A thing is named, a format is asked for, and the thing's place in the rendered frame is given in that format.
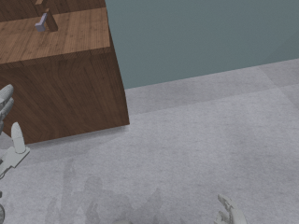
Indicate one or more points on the robot right hand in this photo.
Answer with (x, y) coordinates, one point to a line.
(236, 216)

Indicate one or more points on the robot left hand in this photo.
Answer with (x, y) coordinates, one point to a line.
(14, 155)

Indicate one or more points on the counter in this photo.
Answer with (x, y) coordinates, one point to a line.
(66, 80)

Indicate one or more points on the tap lever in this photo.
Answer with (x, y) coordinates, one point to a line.
(40, 25)

